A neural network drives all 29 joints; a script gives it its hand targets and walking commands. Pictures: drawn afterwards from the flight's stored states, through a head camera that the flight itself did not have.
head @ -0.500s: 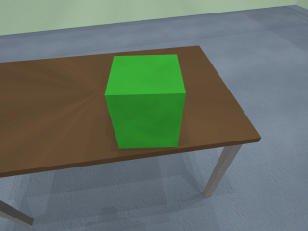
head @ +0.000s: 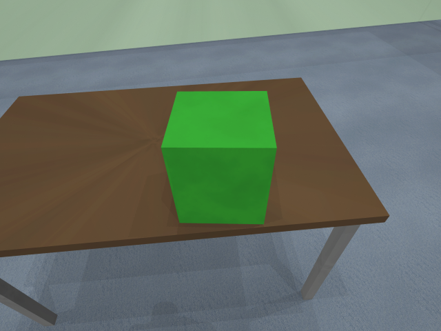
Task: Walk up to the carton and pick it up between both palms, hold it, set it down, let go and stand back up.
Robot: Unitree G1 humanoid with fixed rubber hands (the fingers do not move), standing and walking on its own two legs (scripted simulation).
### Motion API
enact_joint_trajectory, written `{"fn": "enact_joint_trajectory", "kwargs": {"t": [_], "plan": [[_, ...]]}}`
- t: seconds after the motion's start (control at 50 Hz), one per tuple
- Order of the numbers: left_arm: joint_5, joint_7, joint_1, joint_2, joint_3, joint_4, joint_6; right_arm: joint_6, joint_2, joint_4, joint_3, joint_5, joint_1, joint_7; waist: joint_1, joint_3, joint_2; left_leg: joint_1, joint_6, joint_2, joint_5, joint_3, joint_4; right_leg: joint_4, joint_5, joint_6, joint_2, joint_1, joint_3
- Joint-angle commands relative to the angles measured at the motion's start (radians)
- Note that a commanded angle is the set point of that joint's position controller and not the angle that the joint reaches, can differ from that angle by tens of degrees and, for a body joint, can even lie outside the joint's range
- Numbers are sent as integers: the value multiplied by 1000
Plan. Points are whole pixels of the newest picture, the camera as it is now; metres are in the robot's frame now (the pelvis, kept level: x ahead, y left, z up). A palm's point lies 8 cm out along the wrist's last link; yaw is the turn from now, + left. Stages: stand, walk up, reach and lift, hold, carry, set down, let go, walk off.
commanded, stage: walk up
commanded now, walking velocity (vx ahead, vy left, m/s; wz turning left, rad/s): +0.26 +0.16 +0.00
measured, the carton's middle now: (221, 159) +0.50 +0.02 +0.04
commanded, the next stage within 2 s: none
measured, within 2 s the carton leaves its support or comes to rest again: neither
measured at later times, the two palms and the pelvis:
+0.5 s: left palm out of the picture +0.11 +0.32 -0.17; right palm out of the picture +0.15 -0.14 -0.13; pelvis +0.10 +0.08 -0.01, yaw +0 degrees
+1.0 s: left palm out of the picture +0.12 +0.23 -0.13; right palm out of the picture +0.05 -0.23 -0.16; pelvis +0.07 +0.01 +0.00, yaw +0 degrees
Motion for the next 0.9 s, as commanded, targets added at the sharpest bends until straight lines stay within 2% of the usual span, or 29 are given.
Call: {"fn": "enact_joint_trajectory", "kwargs": {"t": [0.0, 0.06, 0.12, 0.16, 0.18, 0.2, 0.22, 0.24, 0.26, 0.28, 0.3, 0.34, 0.36, 0.44, 0.48, 0.56, 0.6, 0.64, 0.66, 0.68, 0.7, 0.72, 0.74, 0.76, 0.78, 0.8, 0.82, 0.84, 0.88], "plan": [[1, 4, 105, 125, 34, -16, -22, -45, -41, -102, -25, -1, -56, 13, -5, 226, -169, -268, -23, 81, 65, -40, 75, -265, -182, -76, -310, -69, 274], [5, 3, 159, 122, 29, -2, -41, -47, -32, -144, -29, 15, -120, 13, 23, 253, -224, -234, -42, 72, 84, 16, -78, -233, -38, -74, -277, -69, 181], [4, 1, 201, 156, 34, 9, -50, -53, -36, -185, -31, 26, -174, 14, 45, 258, -251, -139, -38, 54, 74, 67, -203, -183, 131, -77, -282, -90, 147], [-2, -5, 159, 160, 27, 8, -52, -64, -42, -184, -30, 37, -122, 9, -4, 215, -300, 44, -18, 23, 89, 94, -282, -104, 206, -56, -231, -161, 74], [-12, 1, 150, 129, 13, 38, -40, -77, -27, -170, -21, 38, -52, 4, -69, 189, -295, 173, 2, -8, 201, 100, -382, 1, 335, -32, -137, -177, 6], [-19, 1, 160, 112, 9, 46, -40, -95, -88, -131, -40, 33, 53, -6, -105, 141, -198, 352, 7, 27, 384, 70, -421, 118, 384, 4, -93, -250, -35], [-30, 5, 190, 112, 15, 39, -36, -112, -191, -126, -66, 25, 167, -16, -147, 42, -63, 556, 21, 205, 708, -69, -374, 279, 59, 49, -62, -368, -59], [-44, 13, 252, 111, 25, -7, -16, -101, -363, -117, -105, 31, 291, -35, -161, -163, 290, 650, 166, 558, 1156, -450, -413, 588, -374, 74, 0, -415, -85], [-25, 4, 214, 193, 56, -19, 9, -80, -372, -89, -108, 52, 318, -55, -159, -238, 222, 593, 221, 607, 1169, -550, -447, 780, -409, 62, -29, -367, 13], [-19, -10, 131, 191, 61, -33, 20, -71, -296, -104, -83, 55, 251, -64, -135, -188, 132, 498, 200, 551, 1099, -456, -460, 872, -339, 63, -39, -379, 41], [-10, -21, 67, 147, 55, -45, 24, -63, -244, -127, -70, 44, 164, -72, -113, -122, 100, 414, 177, 486, 997, -338, -457, 907, -273, 66, -56, -401, 25], [12, -29, 47, 84, 42, -44, 44, -54, -183, -160, -47, 26, 27, -77, -68, 1, 190, 215, 136, 364, 755, -172, -501, 856, -157, 72, -83, -370, 21], [11, -30, 66, 74, 39, -40, 54, -51, -155, -171, -39, 22, -13, -72, -49, 30, 211, 171, 127, 335, 676, -126, -516, 847, -126, 72, -75, -356, 10], [-3, -30, 42, 104, 51, -81, 81, -68, -166, -178, -43, 17, -27, -60, -32, 15, 212, 153, 169, 346, 635, -109, -529, 809, -86, 74, -42, -351, 2], [0, -35, -21, 116, 53, -117, 90, -64, -186, -182, -50, 12, -37, -59, -35, 21, 210, 130, 177, 351, 502, -118, -549, 747, -84, 79, -47, -365, 12], [-12, -39, -112, 154, 59, -172, 107, -43, -231, -201, -73, -1, -54, -68, -55, 24, 236, 166, 222, 382, 676, -144, -507, 650, -165, 98, -57, -392, 27], [-21, -38, -125, 148, 52, -184, 104, -37, -244, -215, -83, -5, -88, -64, -49, -8, 234, 144, 213, 367, 636, -130, -497, 550, -150, 93, -71, -322, 22], [-27, -32, -100, 134, 43, -182, 87, -27, -241, -225, -90, -2, -152, -51, -25, -40, 282, 90, 166, 302, 496, -85, -474, 360, -78, 78, -55, -183, -31], [-21, -29, -74, 141, 44, -170, 75, -17, -233, -222, -92, 5, -160, -47, -9, -38, 240, 52, 139, 267, 431, -68, -436, 219, 58, 70, -32, -98, -69], [-16, -27, -55, 161, 44, -156, 62, -6, -215, -209, -88, 9, -134, -43, -5, -31, 141, 3, 109, 218, 319, -47, -364, 111, 147, 65, -22, -34, -79], [-8, -24, -57, 216, 50, -161, 46, 1, -161, -208, -76, 12, -82, -40, -13, -13, -74, -65, 66, 139, 98, 2, -222, 10, 149, 55, -118, -20, 26], [-3, -19, -92, 305, 57, -198, 35, 13, -79, -223, -51, 19, -19, -41, -49, -1, -370, -196, 16, 30, -324, 43, -6, -57, 358, 2, -396, -66, 333], [-2, -13, -101, 371, 72, -205, 42, 33, -91, -238, -52, 19, -45, -53, -8, 8, -442, -128, 40, -3, -357, -94, 128, -154, 272, -118, -478, -292, 419], [7, -16, -162, 329, 61, -221, 43, 41, -107, -221, -56, 27, -58, -46, -23, 41, -358, -98, 60, -2, -258, -164, 204, -209, 7, -122, -432, -359, 415], [6, -17, -258, 301, 53, -248, 45, 39, -110, -203, -60, 29, -61, -34, -63, 76, -280, -116, 64, -15, -163, -165, 251, -203, -92, -92, -347, -355, 317], [-3, -16, -329, 288, 48, -265, 46, 32, -125, -188, -66, 21, -38, -25, -103, 71, -275, -122, 56, -23, -100, -139, 289, -166, -5, -67, -273, -307, 218], [-9, -14, -338, 263, 39, -266, 38, 27, -140, -164, -67, 16, 0, -18, -110, 27, -259, -98, 46, -15, -45, -117, 297, -144, 39, -66, -242, -259, 168], [-14, -17, -324, 226, 24, -258, 29, 24, -135, -138, -62, 11, 39, -14, -116, -11, -226, -51, 39, -10, -15, -97, 261, -155, -6, -63, -216, -237, 139], [-10, -17, -275, 179, 12, -225, 12, 22, -116, -121, -50, 15, 34, -12, -101, -1, -204, -21, 27, -3, -32, -70, 133, -188, -69, -84, -219, -191, 160]]}}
